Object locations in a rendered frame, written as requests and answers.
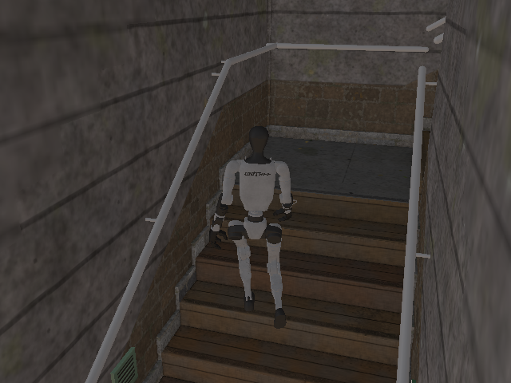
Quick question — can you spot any robot head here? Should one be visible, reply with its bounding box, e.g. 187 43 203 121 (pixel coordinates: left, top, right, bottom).
244 126 271 164

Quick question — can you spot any left robot upper arm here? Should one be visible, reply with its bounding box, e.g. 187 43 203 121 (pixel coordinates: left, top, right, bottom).
221 160 241 205

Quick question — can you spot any robot left hand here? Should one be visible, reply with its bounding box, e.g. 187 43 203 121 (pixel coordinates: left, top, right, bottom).
209 229 228 250

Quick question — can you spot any right robot upper arm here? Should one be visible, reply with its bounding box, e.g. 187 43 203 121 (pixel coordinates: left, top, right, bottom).
274 161 291 204

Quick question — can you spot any left robot forearm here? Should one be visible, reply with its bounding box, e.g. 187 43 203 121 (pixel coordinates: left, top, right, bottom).
211 193 228 231

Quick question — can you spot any robot right hand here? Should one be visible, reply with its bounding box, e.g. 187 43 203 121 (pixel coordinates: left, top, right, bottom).
273 208 292 222

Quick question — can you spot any right robot forearm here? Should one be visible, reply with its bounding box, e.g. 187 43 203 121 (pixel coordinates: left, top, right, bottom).
282 194 293 214

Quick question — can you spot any left robot foot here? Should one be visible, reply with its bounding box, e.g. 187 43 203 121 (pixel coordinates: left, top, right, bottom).
244 292 255 311

